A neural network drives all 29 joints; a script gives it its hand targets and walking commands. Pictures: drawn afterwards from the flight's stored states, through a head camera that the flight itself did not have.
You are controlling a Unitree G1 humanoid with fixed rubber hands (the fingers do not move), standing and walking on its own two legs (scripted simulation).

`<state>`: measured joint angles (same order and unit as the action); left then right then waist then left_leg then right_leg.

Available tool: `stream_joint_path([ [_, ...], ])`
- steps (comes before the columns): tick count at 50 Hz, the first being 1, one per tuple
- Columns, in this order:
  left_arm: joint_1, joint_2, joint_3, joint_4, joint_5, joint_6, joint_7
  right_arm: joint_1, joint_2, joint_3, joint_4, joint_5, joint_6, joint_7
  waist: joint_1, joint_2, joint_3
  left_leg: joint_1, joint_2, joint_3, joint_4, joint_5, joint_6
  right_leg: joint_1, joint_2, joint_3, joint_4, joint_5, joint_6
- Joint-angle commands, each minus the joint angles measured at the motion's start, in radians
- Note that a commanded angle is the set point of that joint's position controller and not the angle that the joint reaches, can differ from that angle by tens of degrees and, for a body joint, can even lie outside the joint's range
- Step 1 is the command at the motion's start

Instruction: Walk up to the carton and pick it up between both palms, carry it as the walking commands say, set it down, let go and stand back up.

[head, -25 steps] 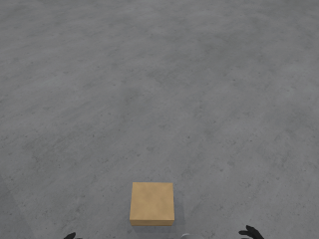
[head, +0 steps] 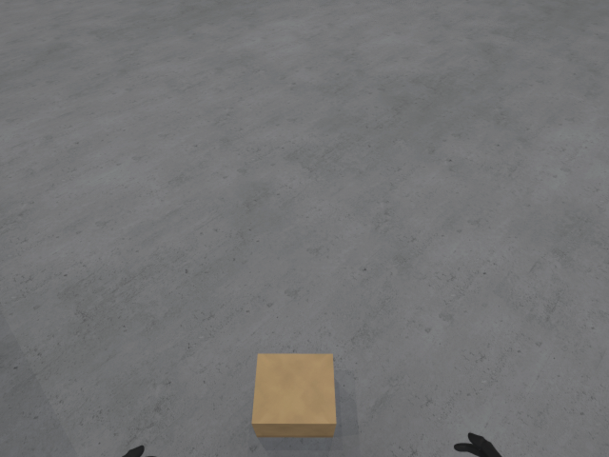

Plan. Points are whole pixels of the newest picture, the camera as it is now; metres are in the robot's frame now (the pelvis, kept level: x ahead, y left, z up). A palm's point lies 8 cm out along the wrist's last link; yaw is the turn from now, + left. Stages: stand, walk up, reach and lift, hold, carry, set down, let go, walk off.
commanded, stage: walk up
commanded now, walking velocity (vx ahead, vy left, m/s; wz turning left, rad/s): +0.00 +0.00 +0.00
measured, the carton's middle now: (295, 395) +0.43 +0.03 -0.69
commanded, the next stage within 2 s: stand in 0.06 s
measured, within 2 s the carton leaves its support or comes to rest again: neither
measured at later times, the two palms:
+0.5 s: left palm out of the picture +0.10 +0.26 -0.11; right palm out of the picture +0.10 -0.25 -0.11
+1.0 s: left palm (139, 431) +0.21 +0.25 -0.12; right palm (458, 416) +0.21 -0.22 -0.13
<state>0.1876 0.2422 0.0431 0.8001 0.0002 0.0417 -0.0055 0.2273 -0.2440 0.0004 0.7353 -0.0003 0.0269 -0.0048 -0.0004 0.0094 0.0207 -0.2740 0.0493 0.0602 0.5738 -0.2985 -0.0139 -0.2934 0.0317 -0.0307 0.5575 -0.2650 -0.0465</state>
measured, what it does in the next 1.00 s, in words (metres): stands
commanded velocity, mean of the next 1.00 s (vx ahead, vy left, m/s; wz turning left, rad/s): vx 0.00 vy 0.00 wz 0.00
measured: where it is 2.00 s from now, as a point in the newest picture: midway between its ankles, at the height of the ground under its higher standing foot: outside the picture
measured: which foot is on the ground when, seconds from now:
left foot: down 0.00-1.00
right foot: down 0.00-1.00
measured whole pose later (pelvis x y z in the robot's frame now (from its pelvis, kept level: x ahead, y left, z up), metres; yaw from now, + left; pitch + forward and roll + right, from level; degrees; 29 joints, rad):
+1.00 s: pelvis +0.00 +0.00 -0.02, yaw +0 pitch +8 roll +0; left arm -0.07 0.24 0.11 0.68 0.00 0.09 -0.09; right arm -0.03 -0.23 0.00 0.61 0.00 0.09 -0.02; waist 0.02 0.01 0.12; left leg -0.54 0.05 0.06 0.77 -0.38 -0.01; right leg -0.57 0.02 -0.03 0.78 -0.35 -0.04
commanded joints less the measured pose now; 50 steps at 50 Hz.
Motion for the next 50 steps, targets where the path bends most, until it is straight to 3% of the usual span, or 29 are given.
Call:
stream_joint_path([
  [1,0.015,0.099,0.004,-0.027,0.018,-0.039,-0.005,0.039,-0.097,-0.041,-0.006,-0.021,-0.026,0.008,0.003,0.046,-0.081,0.079,0.082,-0.112,-0.231,0.127,0.031,0.074,-0.104,0.102,-0.180,0.090,-0.001],
  [3,0.030,0.090,-0.003,-0.017,0.014,-0.042,-0.006,0.029,-0.091,-0.042,-0.009,-0.021,-0.027,0.007,0.005,0.078,-0.076,0.090,0.082,-0.111,-0.225,0.128,0.026,0.055,-0.111,0.111,-0.189,0.085,0.003],
  [5,0.030,0.099,0.003,-0.030,0.020,-0.042,-0.007,0.026,-0.103,-0.048,-0.016,-0.022,-0.024,0.008,0.008,0.025,-0.081,0.071,0.073,-0.091,-0.208,0.050,0.024,0.042,-0.115,0.128,-0.197,0.046,0.009],
  [7,0.012,0.105,0.003,-0.046,0.020,-0.043,-0.006,0.034,-0.089,-0.040,-0.009,-0.021,-0.023,0.008,-0.001,0.004,-0.074,0.077,0.055,-0.075,-0.188,0.066,0.021,0.031,-0.140,0.154,-0.218,0.020,0.000],
  [13,0.015,0.104,0.001,-0.047,0.020,-0.040,-0.005,0.051,-0.092,-0.035,-0.004,-0.024,-0.024,0.007,-0.004,0.023,-0.057,0.054,0.053,-0.076,-0.189,0.051,0.015,0.024,-0.138,0.159,-0.229,-0.032,0.002],
  [14,0.013,0.098,0.001,-0.045,0.020,-0.040,-0.007,0.045,-0.093,-0.035,-0.001,-0.022,-0.023,0.007,-0.002,-0.011,-0.051,0.059,0.055,-0.075,-0.189,0.060,0.018,0.023,-0.137,0.152,-0.229,-0.013,0.006],
  [15,0.012,0.102,0.000,-0.050,0.024,-0.041,-0.007,0.054,-0.104,-0.038,-0.007,-0.022,-0.024,0.007,-0.005,0.029,-0.075,0.072,0.056,-0.074,-0.191,0.063,0.021,0.031,-0.134,0.152,-0.215,-0.007,0.001],
  [16,0.019,0.098,-0.001,-0.046,0.022,-0.043,-0.006,0.048,-0.100,-0.037,-0.003,-0.021,-0.023,0.005,-0.004,0.001,-0.072,0.069,0.059,-0.076,-0.182,0.074,0.022,0.024,-0.136,0.152,-0.218,0.005,0.004],
  [21,0.014,0.100,0.000,-0.054,0.020,-0.039,-0.007,0.026,-0.105,-0.038,-0.019,-0.021,-0.025,0.005,0.001,0.038,-0.067,0.049,0.065,-0.086,-0.195,0.069,0.026,0.021,-0.128,0.139,-0.194,0.013,0.008],
  [22,0.001,0.104,0.000,-0.061,0.024,-0.038,-0.009,0.029,-0.107,-0.038,-0.015,-0.020,-0.025,0.005,0.002,0.017,-0.059,0.039,0.067,-0.087,-0.199,0.054,0.026,0.024,-0.125,0.128,-0.196,-0.007,0.002],
  [23,0.012,0.100,-0.003,-0.054,0.024,-0.037,-0.006,0.028,-0.111,-0.039,-0.015,-0.020,-0.025,0.005,0.002,0.043,-0.052,0.031,0.066,-0.092,-0.204,0.040,0.032,0.022,-0.123,0.133,-0.194,-0.025,0.002],
  [24,0.013,0.098,-0.001,-0.059,0.024,-0.041,-0.008,0.020,-0.112,-0.040,-0.017,-0.020,-0.027,0.009,0.006,0.014,-0.049,0.031,0.067,-0.089,-0.198,0.055,0.029,0.025,-0.123,0.132,-0.194,-0.010,0.005],
  [26,0.010,0.104,0.001,-0.057,0.023,-0.039,-0.008,0.020,-0.116,-0.037,-0.024,-0.020,-0.030,0.010,0.004,0.036,-0.056,0.041,0.059,-0.075,-0.197,0.067,0.023,0.028,-0.128,0.139,-0.196,0.002,0.005],
  [27,-0.228,0.107,0.071,-0.355,0.042,0.031,-0.051,-0.284,-0.085,-0.069,-0.368,0.003,0.052,0.033,0.024,-0.091,0.114,-0.112,-0.055,-0.026,-0.047,-0.137,0.008,-0.144,-0.017,0.080,-0.085,-0.220,0.012],
  [28,-0.218,0.113,0.104,-0.313,0.038,0.054,-0.059,-0.249,-0.115,-0.099,-0.350,-0.011,0.075,0.047,0.016,-0.061,0.119,-0.028,-0.058,-0.023,-0.058,-0.150,0.011,-0.161,-0.035,0.061,-0.091,-0.271,0.010],
  [30,-0.216,0.093,0.107,-0.317,0.032,0.073,-0.073,-0.233,-0.074,-0.075,-0.345,-0.017,0.105,0.052,0.040,-0.049,0.128,0.006,-0.052,-0.007,-0.026,-0.145,0.021,-0.127,-0.050,0.049,-0.094,-0.310,0.013],
  [31,-0.242,0.093,0.115,-0.320,0.033,0.088,-0.079,-0.276,-0.076,-0.087,-0.378,-0.013,0.112,0.051,0.036,-0.049,0.131,0.010,-0.047,-0.007,-0.014,-0.135,0.017,-0.137,-0.055,0.052,-0.097,-0.322,0.013],
  [32,-0.233,0.098,0.131,-0.313,0.035,0.094,-0.082,-0.277,-0.053,-0.089,-0.375,-0.007,0.115,0.042,0.037,-0.067,0.104,0.014,-0.062,-0.006,-0.001,-0.110,0.015,-0.111,-0.058,0.058,-0.105,-0.289,0.018],
  [38,-0.274,0.122,0.151,-0.242,0.036,0.076,-0.094,-0.307,0.026,-0.094,-0.299,0.006,0.105,0.020,0.035,-0.035,-0.007,-0.060,-0.071,-0.025,0.105,-0.014,0.026,-0.118,-0.063,0.080,-0.008,-0.106,0.047],
  [39,-0.273,0.114,0.139,-0.220,0.024,0.070,-0.097,-0.291,0.024,-0.103,-0.264,-0.001,0.107,0.014,0.018,-0.059,-0.029,-0.084,-0.070,-0.035,0.116,0.022,0.030,-0.107,-0.052,0.089,0.025,-0.037,0.060],
  [41,-0.321,0.112,0.149,-0.239,0.018,0.051,-0.101,-0.340,0.029,-0.097,-0.260,0.017,0.090,0.004,0.026,-0.036,-0.086,-0.176,-0.070,-0.048,0.154,0.075,0.031,-0.090,-0.049,0.102,0.105,0.115,0.066],
  [43,-0.298,0.109,0.141,-0.202,0.013,0.037,-0.096,-0.318,0.020,-0.099,-0.229,0.022,0.077,-0.010,0.019,-0.062,-0.178,-0.231,-0.079,-0.055,0.183,0.153,0.030,-0.051,-0.044,0.106,0.177,0.313,0.071],
  [44,-0.313,0.122,0.155,-0.225,0.016,0.030,-0.091,-0.338,0.020,-0.097,-0.246,0.035,0.062,-0.014,0.033,-0.029,-0.232,-0.253,-0.081,-0.065,0.206,0.204,0.024,-0.057,-0.048,0.113,0.215,0.406,0.071],
  [46,-0.312,0.103,0.132,-0.226,0.000,0.014,-0.073,-0.328,0.007,-0.111,-0.232,0.043,0.049,-0.028,0.015,-0.049,-0.321,-0.294,-0.086,-0.080,0.223,0.296,0.020,-0.025,-0.044,0.115,0.266,0.570,0.072],
  [49,-0.381,0.118,0.128,-0.193,-0.023,-0.010,-0.069,-0.408,0.006,-0.090,-0.235,0.056,0.024,-0.046,0.026,-0.081,-0.396,-0.411,-0.086,-0.089,0.282,0.302,0.022,-0.032,-0.059,0.145,0.318,0.693,0.072],
  [50,-0.388,0.123,0.132,-0.188,-0.026,-0.018,-0.065,-0.413,0.019,-0.082,-0.231,0.077,0.019,-0.049,0.024,-0.065,-0.410,-0.440,-0.085,-0.094,0.286,0.304,0.029,-0.051,-0.058,0.142,0.338,0.703,0.069],
])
